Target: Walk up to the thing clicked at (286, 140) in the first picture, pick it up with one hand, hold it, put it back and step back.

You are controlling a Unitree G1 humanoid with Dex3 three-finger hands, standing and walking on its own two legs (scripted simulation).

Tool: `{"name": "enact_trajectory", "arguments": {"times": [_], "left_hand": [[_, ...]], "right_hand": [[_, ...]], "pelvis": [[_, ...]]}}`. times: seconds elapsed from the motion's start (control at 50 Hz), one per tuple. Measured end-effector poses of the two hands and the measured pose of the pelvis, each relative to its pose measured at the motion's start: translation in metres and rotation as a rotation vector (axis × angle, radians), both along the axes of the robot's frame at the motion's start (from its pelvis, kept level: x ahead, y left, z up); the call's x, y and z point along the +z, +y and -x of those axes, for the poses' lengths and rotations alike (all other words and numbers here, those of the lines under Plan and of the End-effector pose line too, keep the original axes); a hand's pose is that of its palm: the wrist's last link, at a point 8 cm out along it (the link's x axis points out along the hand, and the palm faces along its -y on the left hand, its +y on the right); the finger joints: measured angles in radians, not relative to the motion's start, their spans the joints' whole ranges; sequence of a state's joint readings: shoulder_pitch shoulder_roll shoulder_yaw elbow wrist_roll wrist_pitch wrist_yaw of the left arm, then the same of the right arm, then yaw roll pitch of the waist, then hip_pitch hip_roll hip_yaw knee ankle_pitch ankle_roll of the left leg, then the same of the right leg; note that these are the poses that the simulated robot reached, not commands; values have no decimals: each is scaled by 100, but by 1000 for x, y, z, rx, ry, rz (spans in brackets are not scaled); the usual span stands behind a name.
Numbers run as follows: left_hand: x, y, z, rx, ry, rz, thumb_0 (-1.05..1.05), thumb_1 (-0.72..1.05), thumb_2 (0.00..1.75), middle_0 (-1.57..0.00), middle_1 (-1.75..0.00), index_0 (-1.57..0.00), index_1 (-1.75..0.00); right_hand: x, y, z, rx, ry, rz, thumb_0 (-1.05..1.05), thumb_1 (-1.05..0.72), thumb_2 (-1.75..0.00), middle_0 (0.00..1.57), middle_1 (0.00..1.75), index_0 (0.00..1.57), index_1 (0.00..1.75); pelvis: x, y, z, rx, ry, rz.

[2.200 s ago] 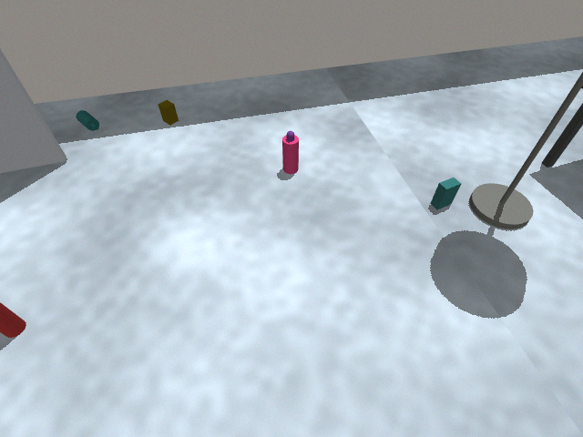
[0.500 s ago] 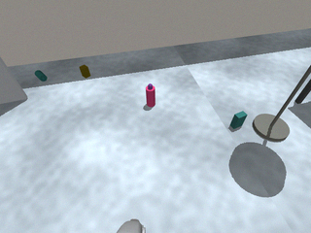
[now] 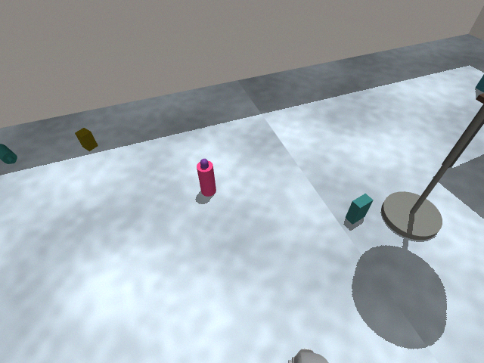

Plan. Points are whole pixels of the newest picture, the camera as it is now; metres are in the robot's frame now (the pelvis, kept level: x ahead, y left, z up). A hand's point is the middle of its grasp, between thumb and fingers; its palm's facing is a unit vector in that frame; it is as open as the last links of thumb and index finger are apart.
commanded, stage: walk up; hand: left
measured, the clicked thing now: (206, 176) +1.10 +0.24 -0.65
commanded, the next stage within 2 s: none
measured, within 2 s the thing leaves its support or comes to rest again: neither
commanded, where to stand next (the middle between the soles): +0.76 +0.04 m, yaw +0 degrees
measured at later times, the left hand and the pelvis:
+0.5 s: hand (116, 315) +0.25 +0.29 -0.16, palm faces +0.00 -0.93 -0.36, open 7.4 cm; pelvis +0.23 +0.01 -0.02, yaw +1 degrees
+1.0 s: hand (150, 207) +0.50 +0.27 -0.12, palm faces -0.03 -0.90 -0.43, open 7.4 cm; pelvis +0.40 -0.01 -0.01, yaw +0 degrees
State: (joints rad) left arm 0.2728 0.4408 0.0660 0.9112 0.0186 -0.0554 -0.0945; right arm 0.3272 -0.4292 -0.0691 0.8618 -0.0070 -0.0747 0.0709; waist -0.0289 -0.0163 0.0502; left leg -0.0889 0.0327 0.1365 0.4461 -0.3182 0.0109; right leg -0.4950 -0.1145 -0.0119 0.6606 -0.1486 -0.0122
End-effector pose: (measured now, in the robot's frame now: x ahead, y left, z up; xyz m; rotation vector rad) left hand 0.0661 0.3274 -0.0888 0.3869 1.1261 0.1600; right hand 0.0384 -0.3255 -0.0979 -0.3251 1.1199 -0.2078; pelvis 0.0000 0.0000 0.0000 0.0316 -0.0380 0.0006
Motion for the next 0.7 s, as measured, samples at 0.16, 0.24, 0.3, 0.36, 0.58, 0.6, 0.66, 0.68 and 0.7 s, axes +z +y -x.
{"name": "enact_trajectory", "arguments": {"times": [0.16, 0.24, 0.3, 0.36, 0.58, 0.6, 0.66, 0.68, 0.7], "left_hand": [[5, -26, -92, 24, -101, -54, 1, 90, 90, -21, -30, -20, -30], [11, -36, -108, 42, -70, -34, 0, 90, 90, -21, -30, -20, -30], [8, -36, -118, 52, -37, -20, 1, 90, 90, -21, -30, -20, -30], [0, -30, -130, 66, -13, -6, 1, 90, 90, -21, -30, -20, -30], [-40, 11, -214, 67, 68, 25, 1, 90, 90, -21, -30, -20, -30], [-38, 12, -225, 59, 63, 28, 1, 90, 90, -21, -30, -20, -30], [-31, 13, -258, 34, 46, 36, 1, 90, 90, -21, -30, -20, -30], [-28, 13, -268, 26, 43, 37, 1, 90, 90, -21, -30, -20, -30], [-25, 12, -278, 19, 41, 36, 1, 90, 90, -21, -30, -20, -30]], "right_hand": [[-34, -26, -78, 7, 89, -18, 1, -91, -89, 20, 30, 20, 30], [-24, -19, -134, 37, 45, -41, 1, -91, -89, 20, 30, 20, 30], [-15, -12, -174, 64, 15, -45, 1, -91, -89, 20, 30, 20, 30], [-7, -4, -212, 93, 0, -35, 1, -91, -89, 20, 30, 20, 30], [11, 25, -315, 70, -110, 47, 0, -91, -89, 20, 30, 20, 30], [14, 26, -316, 61, -104, 48, 0, -91, -89, 20, 30, 20, 30], [18, 27, -318, 41, -73, 48, 0, -90, -89, 20, 30, 20, 30], [18, 27, -318, 34, -61, 47, 0, -90, -89, 20, 30, 20, 30], [17, 26, -319, 27, -48, 45, 0, -90, -89, 20, 30, 20, 30]], "pelvis": [[-15, -27, -82, 11, 0, 19], [-3, -27, -114, 9, 3, 27], [1, -25, -137, 11, 8, 34], [1, -20, -161, 18, 9, 44], [-14, 17, -255, 12, -6, 34], [-11, 18, -261, 7, -7, 30], [-4, 20, -282, -4, -7, 20], [-2, 20, -289, -7, -7, 18], [-1, 20, -295, -9, -7, 16]]}}
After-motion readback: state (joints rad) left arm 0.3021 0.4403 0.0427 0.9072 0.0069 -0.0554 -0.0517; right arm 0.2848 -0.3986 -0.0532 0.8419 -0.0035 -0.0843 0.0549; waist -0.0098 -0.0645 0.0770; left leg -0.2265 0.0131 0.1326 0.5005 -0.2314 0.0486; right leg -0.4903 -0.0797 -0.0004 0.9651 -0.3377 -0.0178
